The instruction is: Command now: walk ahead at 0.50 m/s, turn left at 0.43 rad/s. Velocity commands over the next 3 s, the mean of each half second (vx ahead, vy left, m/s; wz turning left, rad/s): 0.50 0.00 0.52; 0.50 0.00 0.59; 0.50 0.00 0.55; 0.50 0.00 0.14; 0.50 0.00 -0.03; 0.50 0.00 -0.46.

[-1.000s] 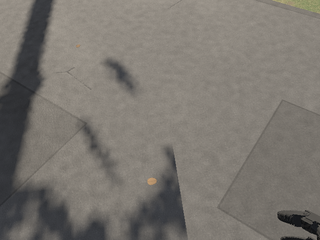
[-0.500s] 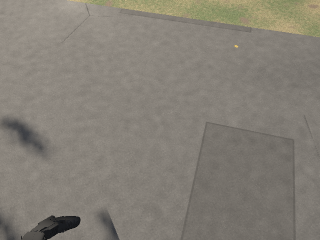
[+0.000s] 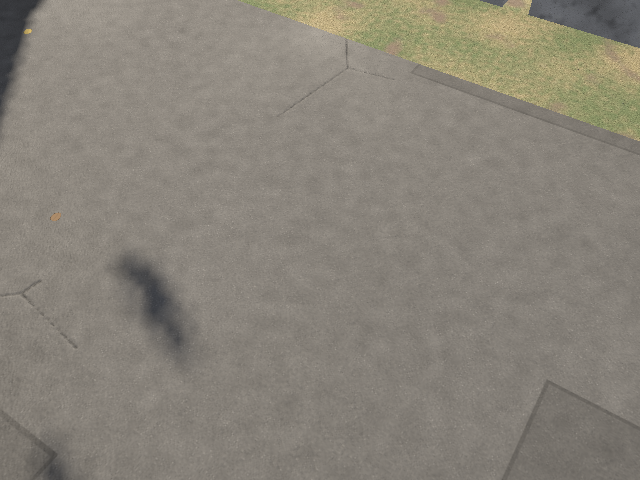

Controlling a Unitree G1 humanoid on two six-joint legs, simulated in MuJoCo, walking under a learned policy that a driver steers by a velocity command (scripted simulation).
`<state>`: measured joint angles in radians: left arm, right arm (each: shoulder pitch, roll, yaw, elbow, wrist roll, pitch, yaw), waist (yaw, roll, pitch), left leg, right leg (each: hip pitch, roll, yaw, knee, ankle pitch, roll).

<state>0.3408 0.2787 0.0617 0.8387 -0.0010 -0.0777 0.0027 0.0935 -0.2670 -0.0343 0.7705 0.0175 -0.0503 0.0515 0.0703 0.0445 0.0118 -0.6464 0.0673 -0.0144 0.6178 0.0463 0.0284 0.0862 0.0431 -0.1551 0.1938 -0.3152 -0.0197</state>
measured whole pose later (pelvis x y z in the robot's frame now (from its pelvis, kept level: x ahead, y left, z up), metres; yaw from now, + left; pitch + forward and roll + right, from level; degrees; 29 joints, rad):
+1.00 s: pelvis +0.54 +0.12 +0.00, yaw +35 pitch +1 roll -2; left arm 0.32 0.30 0.07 0.85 -0.01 -0.07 0.00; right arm 0.10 -0.28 -0.06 0.61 0.02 -0.01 0.05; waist 0.10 0.03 0.04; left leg -0.64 0.09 0.00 0.68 -0.04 0.03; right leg 0.07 -0.01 -0.21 0.25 -0.33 0.02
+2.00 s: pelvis +0.94 +0.51 +0.01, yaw +54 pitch +2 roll -2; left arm 0.39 0.28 0.04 0.87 -0.02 -0.07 -0.01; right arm 0.06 -0.26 -0.04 0.66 0.02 -0.07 0.03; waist 0.11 0.03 0.02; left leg -0.60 0.07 -0.03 0.57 0.01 0.00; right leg 0.02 0.04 -0.01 0.23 -0.28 -0.03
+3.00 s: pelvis +1.29 +0.94 +0.01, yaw +36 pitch +2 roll +0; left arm 0.35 0.29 0.07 0.75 -0.02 -0.04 0.01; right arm 0.04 -0.29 -0.04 0.70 0.00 -0.10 0.01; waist 0.08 0.03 0.03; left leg -0.62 0.05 -0.12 0.58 0.03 -0.06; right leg -0.13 0.12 0.15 0.35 -0.25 -0.08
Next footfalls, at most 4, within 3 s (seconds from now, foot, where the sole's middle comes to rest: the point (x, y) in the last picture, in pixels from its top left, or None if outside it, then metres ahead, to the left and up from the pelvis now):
0.08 left None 0.22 0.12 -0.77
0.56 right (374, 455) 0.53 -0.03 -0.77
1.08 left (206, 393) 0.65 0.34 -0.77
1.56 right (211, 267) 0.99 0.39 -0.77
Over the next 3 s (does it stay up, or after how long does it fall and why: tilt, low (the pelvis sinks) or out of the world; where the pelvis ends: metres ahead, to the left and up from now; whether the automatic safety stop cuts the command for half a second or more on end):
stays up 1.29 0.94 0.01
